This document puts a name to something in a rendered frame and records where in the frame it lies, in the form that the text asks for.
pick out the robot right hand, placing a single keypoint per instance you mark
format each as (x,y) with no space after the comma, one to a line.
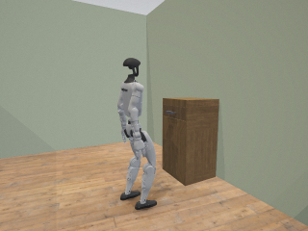
(139,145)

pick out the right robot upper arm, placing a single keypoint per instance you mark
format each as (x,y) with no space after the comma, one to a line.
(137,90)

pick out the right robot forearm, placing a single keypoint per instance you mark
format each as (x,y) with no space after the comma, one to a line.
(135,124)

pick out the handle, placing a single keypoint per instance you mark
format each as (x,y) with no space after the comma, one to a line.
(170,112)

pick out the drawer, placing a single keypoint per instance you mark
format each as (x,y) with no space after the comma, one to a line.
(178,112)

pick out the cabinet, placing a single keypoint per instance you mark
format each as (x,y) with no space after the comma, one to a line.
(189,147)

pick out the right robot foot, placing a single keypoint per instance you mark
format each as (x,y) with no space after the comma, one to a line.
(147,204)

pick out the humanoid robot torso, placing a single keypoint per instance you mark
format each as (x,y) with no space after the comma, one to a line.
(127,90)

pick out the left robot forearm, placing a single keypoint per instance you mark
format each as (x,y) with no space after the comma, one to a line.
(122,117)

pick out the robot left hand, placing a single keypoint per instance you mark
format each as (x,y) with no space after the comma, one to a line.
(123,135)

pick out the left robot upper arm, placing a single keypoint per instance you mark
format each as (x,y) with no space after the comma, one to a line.
(120,99)

